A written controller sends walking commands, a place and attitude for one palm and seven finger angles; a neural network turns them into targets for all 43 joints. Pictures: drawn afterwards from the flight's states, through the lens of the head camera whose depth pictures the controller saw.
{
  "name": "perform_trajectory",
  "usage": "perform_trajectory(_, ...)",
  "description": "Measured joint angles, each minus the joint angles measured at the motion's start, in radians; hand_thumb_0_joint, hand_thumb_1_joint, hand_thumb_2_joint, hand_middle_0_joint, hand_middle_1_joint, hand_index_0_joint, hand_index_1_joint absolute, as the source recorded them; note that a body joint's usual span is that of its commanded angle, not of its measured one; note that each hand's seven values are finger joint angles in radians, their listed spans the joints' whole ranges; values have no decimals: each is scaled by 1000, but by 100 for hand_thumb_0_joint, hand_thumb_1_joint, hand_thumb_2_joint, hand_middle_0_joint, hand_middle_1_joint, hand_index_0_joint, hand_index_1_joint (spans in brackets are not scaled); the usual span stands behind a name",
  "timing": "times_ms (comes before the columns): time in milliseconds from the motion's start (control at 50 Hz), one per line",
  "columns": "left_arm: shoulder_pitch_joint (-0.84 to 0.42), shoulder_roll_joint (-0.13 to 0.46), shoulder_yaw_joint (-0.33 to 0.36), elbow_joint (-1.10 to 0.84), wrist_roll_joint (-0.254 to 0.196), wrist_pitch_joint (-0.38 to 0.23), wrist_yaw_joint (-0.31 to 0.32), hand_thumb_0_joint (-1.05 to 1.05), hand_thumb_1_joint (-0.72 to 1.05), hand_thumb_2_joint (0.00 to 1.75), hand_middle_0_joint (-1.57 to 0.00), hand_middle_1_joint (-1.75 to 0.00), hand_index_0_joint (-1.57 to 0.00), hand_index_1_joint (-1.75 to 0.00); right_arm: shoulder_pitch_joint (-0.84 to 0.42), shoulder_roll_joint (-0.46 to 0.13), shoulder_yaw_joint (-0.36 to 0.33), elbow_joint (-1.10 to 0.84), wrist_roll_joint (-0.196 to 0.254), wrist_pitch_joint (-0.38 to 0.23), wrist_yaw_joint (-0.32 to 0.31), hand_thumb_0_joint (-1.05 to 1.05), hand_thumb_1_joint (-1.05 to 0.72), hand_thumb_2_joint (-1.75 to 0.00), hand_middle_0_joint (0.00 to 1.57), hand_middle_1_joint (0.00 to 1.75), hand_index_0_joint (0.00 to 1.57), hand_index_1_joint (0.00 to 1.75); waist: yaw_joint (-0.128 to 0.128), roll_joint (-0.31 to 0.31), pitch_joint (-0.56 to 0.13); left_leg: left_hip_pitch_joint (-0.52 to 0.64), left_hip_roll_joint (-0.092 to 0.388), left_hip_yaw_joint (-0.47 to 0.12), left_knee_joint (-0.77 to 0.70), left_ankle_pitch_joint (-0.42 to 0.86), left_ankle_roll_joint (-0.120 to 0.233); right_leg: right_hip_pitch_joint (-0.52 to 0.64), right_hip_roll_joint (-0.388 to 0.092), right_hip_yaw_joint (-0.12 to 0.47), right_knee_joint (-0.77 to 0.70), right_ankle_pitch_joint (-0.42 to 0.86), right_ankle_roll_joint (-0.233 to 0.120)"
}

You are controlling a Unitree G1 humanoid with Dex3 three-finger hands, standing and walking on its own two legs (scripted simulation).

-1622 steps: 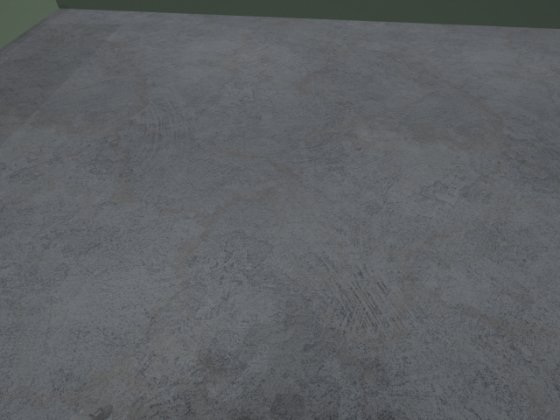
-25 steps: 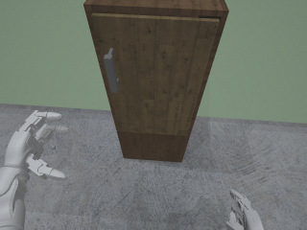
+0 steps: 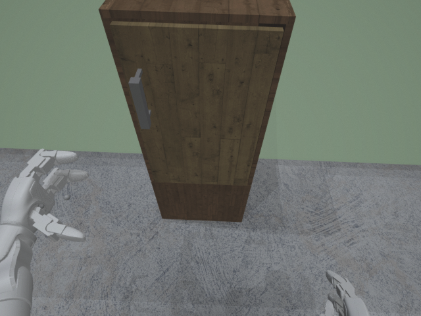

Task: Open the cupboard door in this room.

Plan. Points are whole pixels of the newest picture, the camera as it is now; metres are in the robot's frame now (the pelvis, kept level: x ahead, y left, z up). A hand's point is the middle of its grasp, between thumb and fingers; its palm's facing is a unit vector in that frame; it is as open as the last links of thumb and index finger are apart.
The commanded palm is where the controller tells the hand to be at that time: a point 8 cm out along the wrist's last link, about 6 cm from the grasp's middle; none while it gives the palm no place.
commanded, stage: raise the hand with hooked fingers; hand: left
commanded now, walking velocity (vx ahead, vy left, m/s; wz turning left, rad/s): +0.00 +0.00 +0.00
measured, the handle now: (142, 99) +0.59 +0.21 +0.06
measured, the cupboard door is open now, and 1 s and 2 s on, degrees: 0 0 0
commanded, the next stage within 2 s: move the hooked fingers beside the handle in 0.10 s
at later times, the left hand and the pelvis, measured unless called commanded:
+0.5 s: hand (76, 176) +0.34 +0.27 +0.08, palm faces +0.00 -1.00 -0.01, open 14.0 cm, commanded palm +0.31 +0.32 +0.08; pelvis +0.00 +0.00 +0.00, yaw +0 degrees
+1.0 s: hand (88, 149) +0.40 +0.27 +0.08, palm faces +0.02 -1.00 -0.01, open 14.0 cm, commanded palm +0.39 +0.32 +0.07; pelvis +0.00 +0.01 -0.01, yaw -1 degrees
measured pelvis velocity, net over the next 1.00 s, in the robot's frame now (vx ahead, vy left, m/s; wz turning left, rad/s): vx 0.00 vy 0.01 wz -0.02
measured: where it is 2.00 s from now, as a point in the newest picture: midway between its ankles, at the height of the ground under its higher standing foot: outside the picture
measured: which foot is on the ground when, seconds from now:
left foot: down 0.00-1.00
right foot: down 0.00-1.00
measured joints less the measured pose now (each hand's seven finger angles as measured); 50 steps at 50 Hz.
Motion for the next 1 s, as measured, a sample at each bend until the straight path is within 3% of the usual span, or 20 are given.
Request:
perform_trajectory(240, -14, 6, -4, 15, -6, 9, -16, -1, -50, 30, -30, -120, -30, -120, -15, 13, 16, -6, 2, -5, -6, 1, -91, -90, 20, 30, 20, 30, 11, 7, -2, -5, -4, -2, 5, 0, 2, -3, -4, -1, 4, -1, 3)
perform_trajectory(380, -137, 23, -19, 114, 23, 12, -10, -1, -51, 30, -30, -120, -30, -120, -22, 7, 20, 9, 1, -2, -18, 1, -91, -90, 20, 30, 20, 30, 12, 0, 9, -36, -9, -13, 25, -1, 4, -26, -9, -12, 18, -2, 3)
perform_trajectory(600, -253, 63, 5, 239, 53, 3, -4, -1, -50, 30, -30, -120, -30, -120, 13, 2, 14, 3, -5, 37, 0, 1, -91, -90, 20, 30, 20, 30, -25, -8, -6, -65, -3, 7, 29, -6, 7, -66, -3, 9, 24, 1, 7)
perform_trajectory(880, -385, 83, 4, 375, 89, -40, 13, -1, -50, 30, -30, -120, -30, -120, 60, -1, 2, 34, -6, 92, 9, 1, -91, -90, 20, 30, 20, 30, -47, -7, -15, -111, -3, 11, 42, -9, 12, -110, -3, 13, 30, 3, 11)
perform_trajectory(1000, -475, 128, 33, 496, 120, -69, 18, -1, -50, 30, -30, -120, -30, -120, 57, 2, 8, 31, -11, 113, 11, 1, -91, -90, 20, 30, 20, 30, -65, -13, -14, -142, 2, 12, 60, -13, 12, -141, 2, 15, 43, 3, 10)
